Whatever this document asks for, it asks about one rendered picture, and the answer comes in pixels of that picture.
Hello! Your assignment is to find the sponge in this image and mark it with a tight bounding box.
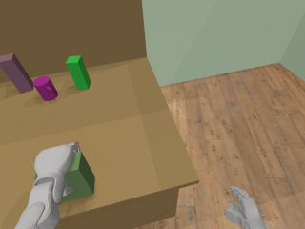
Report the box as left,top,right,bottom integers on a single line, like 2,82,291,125
34,151,95,202

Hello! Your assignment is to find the robot left forearm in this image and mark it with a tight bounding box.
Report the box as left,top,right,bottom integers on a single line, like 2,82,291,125
14,173,66,229

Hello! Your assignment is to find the robot right hand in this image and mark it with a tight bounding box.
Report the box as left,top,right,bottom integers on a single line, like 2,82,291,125
225,185,262,228

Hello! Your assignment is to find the table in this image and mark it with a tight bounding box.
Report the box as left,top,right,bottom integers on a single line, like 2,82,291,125
0,0,200,229

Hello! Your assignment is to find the robot left hand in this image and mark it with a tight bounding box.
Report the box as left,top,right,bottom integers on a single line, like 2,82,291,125
34,141,81,197

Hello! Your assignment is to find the robot right forearm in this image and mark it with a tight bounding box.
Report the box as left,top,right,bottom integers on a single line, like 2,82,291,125
244,218,269,229

